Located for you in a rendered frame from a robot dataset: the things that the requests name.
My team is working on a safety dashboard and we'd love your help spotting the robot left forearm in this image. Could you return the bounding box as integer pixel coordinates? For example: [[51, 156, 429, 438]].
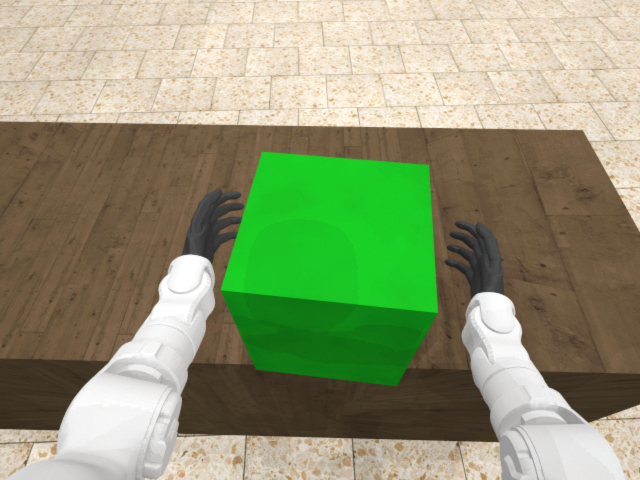
[[56, 255, 215, 454]]

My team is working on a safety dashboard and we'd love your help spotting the carton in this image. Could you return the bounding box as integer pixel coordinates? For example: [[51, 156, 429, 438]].
[[221, 152, 438, 386]]

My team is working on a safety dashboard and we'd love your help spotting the robot right hand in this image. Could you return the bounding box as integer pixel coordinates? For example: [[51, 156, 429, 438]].
[[445, 221, 504, 299]]

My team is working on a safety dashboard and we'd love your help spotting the robot left hand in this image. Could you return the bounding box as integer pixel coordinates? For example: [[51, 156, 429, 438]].
[[181, 188, 244, 264]]

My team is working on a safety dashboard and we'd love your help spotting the robot right forearm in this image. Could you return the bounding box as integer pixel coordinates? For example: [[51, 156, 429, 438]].
[[462, 292, 626, 480]]

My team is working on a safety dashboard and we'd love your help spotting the robot right upper arm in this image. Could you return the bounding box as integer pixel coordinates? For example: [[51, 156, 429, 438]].
[[500, 424, 623, 480]]

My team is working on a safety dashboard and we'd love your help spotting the pedestal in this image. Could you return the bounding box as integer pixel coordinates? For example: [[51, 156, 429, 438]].
[[0, 121, 640, 442]]

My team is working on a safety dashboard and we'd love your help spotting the robot left upper arm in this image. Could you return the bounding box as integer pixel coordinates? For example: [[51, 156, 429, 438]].
[[5, 372, 182, 480]]

